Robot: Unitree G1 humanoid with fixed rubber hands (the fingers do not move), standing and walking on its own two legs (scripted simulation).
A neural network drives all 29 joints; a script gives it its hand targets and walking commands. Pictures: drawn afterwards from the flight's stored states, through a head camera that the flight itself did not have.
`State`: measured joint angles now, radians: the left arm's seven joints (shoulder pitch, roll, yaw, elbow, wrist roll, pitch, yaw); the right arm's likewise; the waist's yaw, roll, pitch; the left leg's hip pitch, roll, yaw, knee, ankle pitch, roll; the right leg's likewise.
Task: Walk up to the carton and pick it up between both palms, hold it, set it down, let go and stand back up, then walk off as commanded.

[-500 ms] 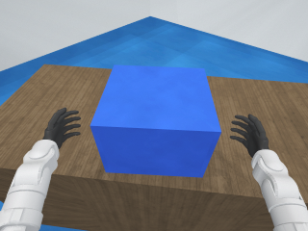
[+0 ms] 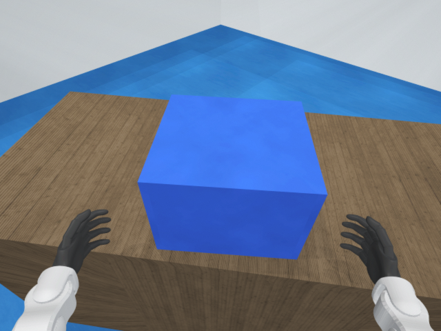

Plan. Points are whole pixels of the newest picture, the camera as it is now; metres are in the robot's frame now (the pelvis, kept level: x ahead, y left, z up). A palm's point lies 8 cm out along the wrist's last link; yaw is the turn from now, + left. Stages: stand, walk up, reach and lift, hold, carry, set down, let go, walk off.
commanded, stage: set down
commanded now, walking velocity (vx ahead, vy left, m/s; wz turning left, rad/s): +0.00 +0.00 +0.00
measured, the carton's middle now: (231, 173) +0.46 -0.02 +0.03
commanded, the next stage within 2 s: let go in 1.22 s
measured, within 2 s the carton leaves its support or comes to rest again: neither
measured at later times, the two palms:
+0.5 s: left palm (75, 290) +0.22 +0.25 -0.01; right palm (375, 302) +0.19 -0.25 +0.00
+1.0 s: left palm (89, 319) +0.19 +0.24 -0.06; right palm (366, 315) +0.18 -0.24 -0.02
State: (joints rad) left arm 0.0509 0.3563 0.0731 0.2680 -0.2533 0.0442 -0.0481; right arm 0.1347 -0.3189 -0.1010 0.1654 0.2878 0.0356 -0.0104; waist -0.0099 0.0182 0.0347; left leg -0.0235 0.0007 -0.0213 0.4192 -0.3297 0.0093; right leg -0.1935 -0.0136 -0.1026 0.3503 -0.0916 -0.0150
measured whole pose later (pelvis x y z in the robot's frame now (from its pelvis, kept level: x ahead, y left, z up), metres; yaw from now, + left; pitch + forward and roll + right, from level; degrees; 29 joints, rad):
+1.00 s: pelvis +0.00 +0.01 +0.00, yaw -2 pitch -7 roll -2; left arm 0.19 0.23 0.03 0.44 -0.07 0.13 -0.01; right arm 0.22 -0.21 -0.08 0.39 0.05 -0.08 0.04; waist 0.00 0.00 0.10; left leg 0.05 0.01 0.02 0.44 -0.36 0.02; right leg -0.14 0.00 -0.06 0.38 -0.11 -0.01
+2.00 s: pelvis -0.01 +0.00 -0.01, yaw -1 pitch -4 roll +0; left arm 0.21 0.37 0.08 0.69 0.02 0.01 -0.06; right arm 0.24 -0.36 0.01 0.36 0.00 -0.13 0.04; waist 0.03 0.04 0.02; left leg -0.08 -0.01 0.01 0.52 -0.37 0.02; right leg -0.27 -0.03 -0.07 0.48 -0.14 0.00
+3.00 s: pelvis -0.03 +0.01 -0.01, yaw -3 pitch -3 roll +0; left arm 0.23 0.42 0.06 0.72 0.02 0.02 -0.04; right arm 0.17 -0.41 0.04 0.34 0.02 -0.05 0.02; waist 0.02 0.05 0.02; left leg -0.16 -0.02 0.05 0.59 -0.38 0.04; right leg -0.43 0.04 0.00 0.91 -0.35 -0.04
